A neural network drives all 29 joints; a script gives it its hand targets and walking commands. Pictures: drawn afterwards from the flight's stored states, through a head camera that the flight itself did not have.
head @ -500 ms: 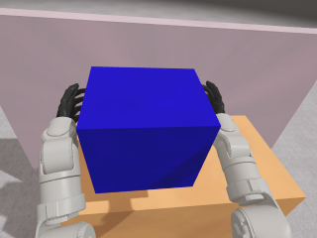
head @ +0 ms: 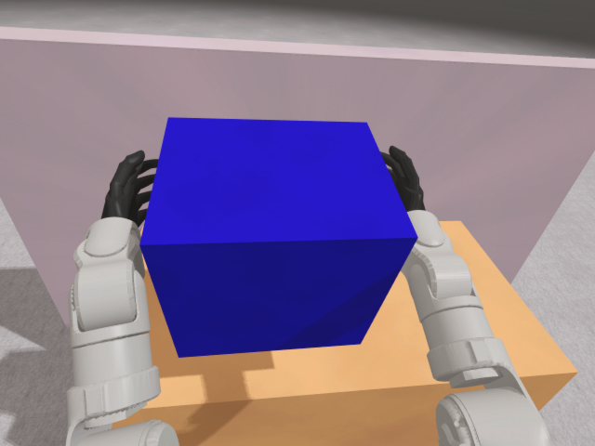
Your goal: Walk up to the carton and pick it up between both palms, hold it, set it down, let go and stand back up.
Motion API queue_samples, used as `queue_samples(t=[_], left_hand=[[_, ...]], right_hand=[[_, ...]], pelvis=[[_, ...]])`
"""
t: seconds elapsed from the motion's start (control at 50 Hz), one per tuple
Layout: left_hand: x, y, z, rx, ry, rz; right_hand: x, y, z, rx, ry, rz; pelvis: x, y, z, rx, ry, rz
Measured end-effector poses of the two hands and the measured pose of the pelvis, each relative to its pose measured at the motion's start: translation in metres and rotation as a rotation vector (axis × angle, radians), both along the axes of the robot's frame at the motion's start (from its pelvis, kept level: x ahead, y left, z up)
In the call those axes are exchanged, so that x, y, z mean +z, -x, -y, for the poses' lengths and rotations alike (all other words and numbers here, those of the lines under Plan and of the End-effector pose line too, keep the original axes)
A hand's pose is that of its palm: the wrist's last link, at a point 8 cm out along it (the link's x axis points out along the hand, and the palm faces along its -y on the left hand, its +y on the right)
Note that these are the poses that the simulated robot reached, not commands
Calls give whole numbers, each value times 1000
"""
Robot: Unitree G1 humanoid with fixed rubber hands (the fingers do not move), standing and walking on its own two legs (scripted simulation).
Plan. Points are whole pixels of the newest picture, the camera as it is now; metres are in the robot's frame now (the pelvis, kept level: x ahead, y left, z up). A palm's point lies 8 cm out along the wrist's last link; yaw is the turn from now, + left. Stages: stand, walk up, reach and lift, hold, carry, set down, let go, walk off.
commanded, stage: set down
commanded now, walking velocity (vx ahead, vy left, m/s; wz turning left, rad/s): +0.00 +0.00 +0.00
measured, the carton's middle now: (272, 240) +0.35 +0.00 +0.16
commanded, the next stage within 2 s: none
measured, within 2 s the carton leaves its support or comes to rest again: neither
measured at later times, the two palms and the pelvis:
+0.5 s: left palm (143, 228) +0.38 +0.17 +0.16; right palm (390, 212) +0.39 -0.17 +0.17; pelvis +0.03 -0.01 +0.00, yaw +1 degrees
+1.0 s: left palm (147, 238) +0.39 +0.17 +0.14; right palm (386, 225) +0.39 -0.17 +0.15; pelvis +0.02 +0.00 +0.00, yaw +1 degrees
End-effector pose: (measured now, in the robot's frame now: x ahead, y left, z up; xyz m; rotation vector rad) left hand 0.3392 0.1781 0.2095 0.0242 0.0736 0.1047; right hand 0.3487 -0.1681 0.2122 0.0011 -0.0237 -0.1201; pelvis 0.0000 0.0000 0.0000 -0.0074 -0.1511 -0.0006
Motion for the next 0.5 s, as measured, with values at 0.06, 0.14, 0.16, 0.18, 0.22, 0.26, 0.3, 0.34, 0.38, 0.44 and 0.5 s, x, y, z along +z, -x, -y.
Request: queue_samples(t=[0.06, 0.14, 0.16, 0.18, 0.22, 0.26, 0.3, 0.34, 0.38, 0.44, 0.5], left_hand=[[9, 1, 0, -4, 1, 39], [11, -1, -2, -11, 3, 58], [9, -3, -3, -8, 2, 51], [5, -4, -5, -6, 3, 40], [-6, -8, -8, 1, 6, 9], [-20, -11, -11, 9, 13, -22], [-34, -15, -13, 16, 15, -43], [-44, -19, -13, 17, 10, -44], [-51, -25, -10, 15, 0, -31], [-51, -33, -3, 6, -18, 6], [-48, -42, 4, -4, -35, 27]], right_hand=[[8, 2, 1, -2, 10, 45], [10, -2, -1, 6, 23, 79], [8, -4, -2, 14, 25, 78], [4, -7, -4, 21, 28, 72], [-5, -13, -7, 30, 33, 48], [-18, -20, -11, 40, 39, 19], [-31, -25, -13, 44, 45, 3], [-40, -30, -13, 44, 52, 4], [-45, -33, -11, 38, 59, 24], [-43, -37, -4, 21, 72, 69], [-38, -41, 3, 8, 81, 93]], pelvis=[[0, 1, 0, -1, -3, 5], [0, 3, 1, -3, -7, 6], [0, 4, 1, -3, -8, 7], [0, 4, 2, -3, -9, 6], [0, 5, 3, 0, -10, 4], [0, 5, 5, 5, -11, -4], [1, 3, 7, 12, -12, -18], [1, 0, 8, 20, -11, -35], [1, -6, 9, 27, -9, -51], [1, -16, 10, 30, -6, -61], [0, -26, 11, 27, -5, -49]])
